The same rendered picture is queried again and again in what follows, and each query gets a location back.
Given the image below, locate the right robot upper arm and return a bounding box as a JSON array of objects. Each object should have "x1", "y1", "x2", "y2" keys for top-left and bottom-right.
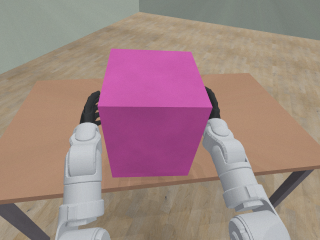
[{"x1": 228, "y1": 210, "x2": 290, "y2": 240}]

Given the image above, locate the robot left forearm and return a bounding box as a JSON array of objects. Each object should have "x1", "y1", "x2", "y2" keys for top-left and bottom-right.
[{"x1": 55, "y1": 122, "x2": 105, "y2": 240}]

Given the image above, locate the right robot hand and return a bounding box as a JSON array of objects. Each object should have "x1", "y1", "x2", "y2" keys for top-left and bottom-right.
[{"x1": 204, "y1": 86, "x2": 221, "y2": 120}]

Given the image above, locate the carton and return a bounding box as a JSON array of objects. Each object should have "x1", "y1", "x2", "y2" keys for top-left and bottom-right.
[{"x1": 97, "y1": 48, "x2": 213, "y2": 178}]

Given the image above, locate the left robot hand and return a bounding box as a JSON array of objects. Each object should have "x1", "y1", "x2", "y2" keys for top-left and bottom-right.
[{"x1": 79, "y1": 90, "x2": 101, "y2": 126}]

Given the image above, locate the robot right forearm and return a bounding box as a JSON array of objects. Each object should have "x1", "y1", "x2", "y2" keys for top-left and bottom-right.
[{"x1": 202, "y1": 118, "x2": 291, "y2": 240}]

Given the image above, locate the table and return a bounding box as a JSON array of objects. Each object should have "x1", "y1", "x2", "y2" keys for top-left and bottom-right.
[{"x1": 0, "y1": 73, "x2": 320, "y2": 240}]

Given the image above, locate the left robot upper arm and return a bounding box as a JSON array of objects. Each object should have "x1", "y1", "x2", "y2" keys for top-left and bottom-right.
[{"x1": 59, "y1": 227, "x2": 111, "y2": 240}]

